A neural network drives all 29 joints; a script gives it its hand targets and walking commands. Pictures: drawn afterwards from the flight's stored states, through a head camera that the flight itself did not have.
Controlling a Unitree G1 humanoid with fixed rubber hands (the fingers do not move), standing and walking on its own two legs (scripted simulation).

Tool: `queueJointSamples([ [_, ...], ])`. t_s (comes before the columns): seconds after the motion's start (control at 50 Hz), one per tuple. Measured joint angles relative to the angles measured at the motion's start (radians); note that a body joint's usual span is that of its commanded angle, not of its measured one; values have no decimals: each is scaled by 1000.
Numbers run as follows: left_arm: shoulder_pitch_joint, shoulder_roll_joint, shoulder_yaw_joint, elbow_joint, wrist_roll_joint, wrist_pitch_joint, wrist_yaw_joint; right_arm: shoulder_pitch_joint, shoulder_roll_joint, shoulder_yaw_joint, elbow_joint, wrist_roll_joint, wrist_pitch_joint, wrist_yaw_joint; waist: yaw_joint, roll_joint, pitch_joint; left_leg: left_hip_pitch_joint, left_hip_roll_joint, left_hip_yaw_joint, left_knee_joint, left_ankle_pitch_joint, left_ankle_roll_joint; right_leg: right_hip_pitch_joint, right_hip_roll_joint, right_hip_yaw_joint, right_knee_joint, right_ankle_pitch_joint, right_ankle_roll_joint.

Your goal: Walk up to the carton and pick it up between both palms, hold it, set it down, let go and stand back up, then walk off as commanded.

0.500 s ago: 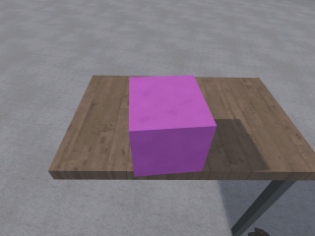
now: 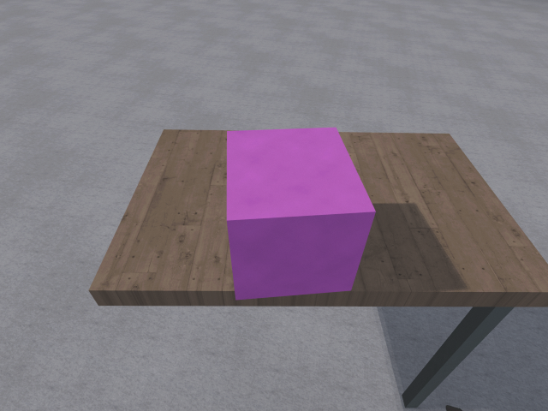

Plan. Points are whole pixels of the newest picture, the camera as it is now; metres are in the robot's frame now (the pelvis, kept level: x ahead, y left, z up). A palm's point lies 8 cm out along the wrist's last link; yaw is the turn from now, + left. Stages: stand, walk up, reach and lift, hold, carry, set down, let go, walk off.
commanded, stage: walk off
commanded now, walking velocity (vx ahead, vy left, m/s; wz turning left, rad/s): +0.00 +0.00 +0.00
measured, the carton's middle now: (288, 209) +0.46 +0.01 +0.07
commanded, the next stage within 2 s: none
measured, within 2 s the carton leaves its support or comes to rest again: neither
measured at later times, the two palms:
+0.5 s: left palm out of the picture -0.05 +0.28 -0.10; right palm out of the picture +0.00 -0.36 -0.15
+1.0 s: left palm out of the picture -0.15 +0.35 -0.19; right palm out of the picture -0.15 -0.29 -0.13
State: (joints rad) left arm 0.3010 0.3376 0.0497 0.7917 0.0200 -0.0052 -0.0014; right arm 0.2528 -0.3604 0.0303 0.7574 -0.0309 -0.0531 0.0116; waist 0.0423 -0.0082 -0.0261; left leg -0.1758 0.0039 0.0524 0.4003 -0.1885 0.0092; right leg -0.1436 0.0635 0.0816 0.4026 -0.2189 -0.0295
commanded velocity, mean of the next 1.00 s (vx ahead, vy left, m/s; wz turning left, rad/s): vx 0.00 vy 0.00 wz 0.00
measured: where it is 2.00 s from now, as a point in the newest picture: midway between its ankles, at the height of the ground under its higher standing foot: outside the picture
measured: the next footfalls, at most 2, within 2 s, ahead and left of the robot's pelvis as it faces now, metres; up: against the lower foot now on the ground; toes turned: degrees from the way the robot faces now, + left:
right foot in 0.34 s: -0.04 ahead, -0.13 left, +0.00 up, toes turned +5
left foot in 0.94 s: -0.14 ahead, +0.13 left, +0.00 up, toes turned -5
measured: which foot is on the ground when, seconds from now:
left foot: down 0.00-0.34, up 0.36-0.92, down 0.94-1.00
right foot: down 0.00-0.14, up 0.16-0.32, down 0.34-0.94, up 0.96-1.00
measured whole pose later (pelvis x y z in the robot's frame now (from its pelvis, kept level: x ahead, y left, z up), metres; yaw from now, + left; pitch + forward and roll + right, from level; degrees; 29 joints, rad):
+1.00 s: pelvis -0.25 +0.03 -0.06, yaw +1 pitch -12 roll -1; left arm 0.15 0.43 0.07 0.79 0.02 0.05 0.04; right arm 0.22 -0.43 0.03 0.76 -0.02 0.07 -0.01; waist 0.04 -0.09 0.31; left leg -0.34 -0.08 -0.09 0.97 -0.43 0.02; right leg -0.49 0.06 0.11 1.07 -0.41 -0.05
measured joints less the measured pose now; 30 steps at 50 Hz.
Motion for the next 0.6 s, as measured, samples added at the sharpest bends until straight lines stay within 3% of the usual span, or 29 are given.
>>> queueJointSamples([
  [0.12, -11, 20, 0, 5, 0, 0, 0, -2, -16, 0, 5, 0, 18, -1, 0, -5, 79, -2, -3, 0, 47, -9, 6, -14, 0, -1, 73, -16, 0],
  [0.24, -13, 55, 10, 5, 0, 36, 0, -2, -58, 0, 5, 0, 55, -3, 0, -9, 203, -25, -3, -1, 101, -2, 10, -111, 0, -1, 454, -233, 0],
  [0.28, -13, 56, 10, 4, 0, 42, 0, -8, -85, 0, 5, 0, 65, -7, 0, 16, 216, -65, 13, 0, 128, 1, 10, -111, -1, 0, 466, -236, 0],
  [0.34, -14, 73, 19, 4, 0, 42, 0, -23, -104, 0, 5, 0, 79, -10, 2, 25, 216, -183, 28, 1, 230, -18, 10, -91, -17, 2, 303, -144, -1],
  [0.36, -23, 73, 21, 5, 0, 42, 0, -38, -106, 0, 5, 0, 87, -13, 1, 30, 253, -198, 26, -8, 287, -86, 10, -93, -13, 0, 321, -161, -6],
  [0.4, -32, 62, 17, 4, 0, 42, 1, -43, -106, 0, 6, 1, 105, -16, 1, 38, 300, -214, -15, -46, 425, -239, 10, -93, -11, 1, 356, -186, -15],
  [0.44, -32, 54, 9, 4, 0, 42, 2, -43, -106, 0, 6, 5, 124, -19, 1, 48, 304, -227, -71, -89, 567, -304, 10, -93, -12, 1, 356, -180, -19],
  [0.52, -38, 53, 9, 4, 0, 42, 18, -43, -106, 0, 5, 7, 135, -25, 0, 56, 278, -228, -157, -114, 781, -311, 10, -114, -12, 0, 356, -159, -20],
  [0.6, -59, 53, 9, 4, 0, 42, 36, -43, -106, 0, 5, 7, 135, -26, 0, 63, 257, -229, -189, -115, 868, -312, 10, -148, -12, -2, 356, -132, -20],
])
